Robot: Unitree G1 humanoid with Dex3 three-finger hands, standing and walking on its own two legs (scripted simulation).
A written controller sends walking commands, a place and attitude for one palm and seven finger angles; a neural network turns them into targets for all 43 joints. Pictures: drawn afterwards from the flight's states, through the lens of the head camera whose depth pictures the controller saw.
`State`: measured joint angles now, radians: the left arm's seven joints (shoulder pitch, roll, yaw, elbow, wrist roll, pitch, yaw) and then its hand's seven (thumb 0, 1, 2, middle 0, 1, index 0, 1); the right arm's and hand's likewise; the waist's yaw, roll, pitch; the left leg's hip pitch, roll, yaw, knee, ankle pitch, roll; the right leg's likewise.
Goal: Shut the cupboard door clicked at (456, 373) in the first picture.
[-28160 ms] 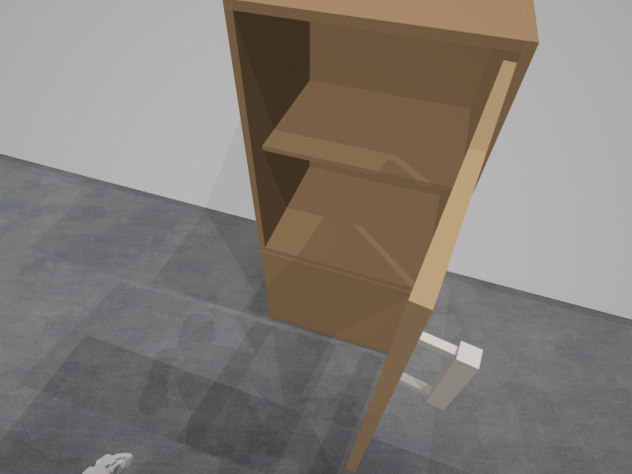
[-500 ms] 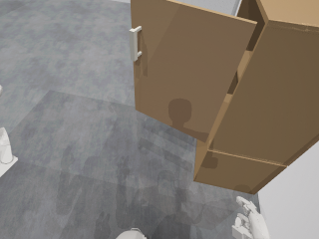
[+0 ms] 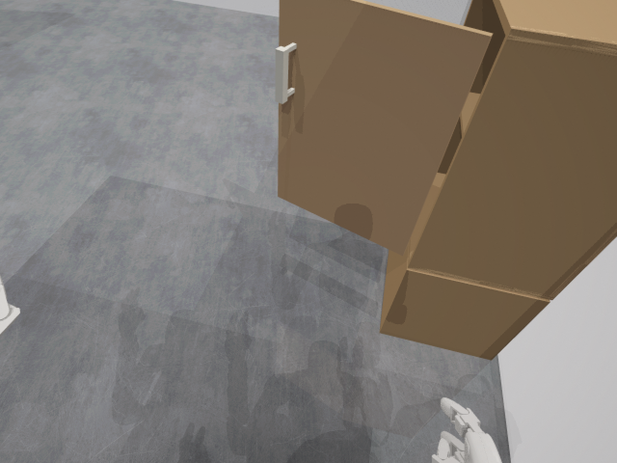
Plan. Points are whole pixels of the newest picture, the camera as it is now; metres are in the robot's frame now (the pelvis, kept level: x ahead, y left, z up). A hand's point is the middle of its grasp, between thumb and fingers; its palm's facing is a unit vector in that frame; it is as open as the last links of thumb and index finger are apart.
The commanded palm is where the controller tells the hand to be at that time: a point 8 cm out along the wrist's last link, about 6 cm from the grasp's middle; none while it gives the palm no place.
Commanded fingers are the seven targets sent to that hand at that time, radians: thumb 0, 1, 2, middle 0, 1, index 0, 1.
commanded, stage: stop stepping back and stand still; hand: left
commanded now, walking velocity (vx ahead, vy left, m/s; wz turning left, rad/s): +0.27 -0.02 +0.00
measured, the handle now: (286, 73) +0.89 +0.13 +0.09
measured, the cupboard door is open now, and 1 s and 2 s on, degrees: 72 72 72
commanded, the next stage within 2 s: let the arm hang, fingers relaxed in 0.60 s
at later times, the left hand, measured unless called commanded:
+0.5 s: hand out of the picture +0.14 +0.27 +0.18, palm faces +0.43 -0.79 -0.43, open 7.4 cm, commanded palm +0.08 +0.31 +0.20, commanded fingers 0.00 0.90 0.90 -0.20 -0.30 -0.20 -0.30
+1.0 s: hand out of the picture +0.02 +0.21 -0.15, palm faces +0.01 -0.99 -0.14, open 7.1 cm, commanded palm none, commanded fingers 0.00 0.90 0.90 -0.20 -0.30 -0.20 -0.30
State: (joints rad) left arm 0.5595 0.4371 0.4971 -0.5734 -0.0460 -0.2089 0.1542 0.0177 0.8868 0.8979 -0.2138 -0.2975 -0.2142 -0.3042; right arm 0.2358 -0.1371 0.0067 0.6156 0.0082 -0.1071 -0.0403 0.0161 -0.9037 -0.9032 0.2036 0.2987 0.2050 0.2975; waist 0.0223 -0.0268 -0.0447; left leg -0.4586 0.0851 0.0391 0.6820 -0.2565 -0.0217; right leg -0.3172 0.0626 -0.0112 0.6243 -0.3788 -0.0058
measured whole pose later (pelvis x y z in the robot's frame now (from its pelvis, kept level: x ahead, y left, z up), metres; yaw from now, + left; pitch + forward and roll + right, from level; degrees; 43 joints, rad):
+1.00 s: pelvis -0.05 +0.04 +0.01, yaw +0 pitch -1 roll -1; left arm 0.31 0.18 0.01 0.78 0.01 0.05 0.02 0.00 0.96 0.90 -0.21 -0.30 -0.21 -0.30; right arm 0.20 -0.22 0.02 0.88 -0.03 0.01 0.01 0.01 -0.91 -0.90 0.20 0.30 0.20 0.30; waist -0.02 -0.05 0.04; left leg -0.34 -0.02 0.03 0.53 -0.18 0.05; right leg -0.23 0.01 -0.01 0.54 -0.29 0.00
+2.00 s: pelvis -0.03 +0.04 +0.03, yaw -1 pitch -2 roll +0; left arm 0.24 0.24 0.00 1.14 0.02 0.00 0.01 0.01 0.90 0.90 -0.21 -0.30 -0.21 -0.30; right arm 0.23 -0.23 -0.01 1.12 -0.01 0.00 -0.02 0.01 -0.91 -0.90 0.20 0.30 0.20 0.30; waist -0.01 -0.01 0.04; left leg -0.19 -0.03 0.06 0.34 -0.12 0.05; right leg -0.09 0.01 0.02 0.35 -0.23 0.00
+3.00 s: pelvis -0.01 +0.06 +0.00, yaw +13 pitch -2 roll +0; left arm 0.19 0.25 0.06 0.98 0.02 0.07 0.03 0.01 0.90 0.90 -0.21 -0.30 -0.21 -0.30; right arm 0.22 -0.20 -0.05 0.98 -0.03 0.05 0.01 0.01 -0.91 -0.90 0.20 0.30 0.20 0.30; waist -0.02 -0.05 0.14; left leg -0.37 -0.03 0.04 0.68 -0.28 0.05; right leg -0.32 -0.08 -0.06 1.01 -0.57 0.03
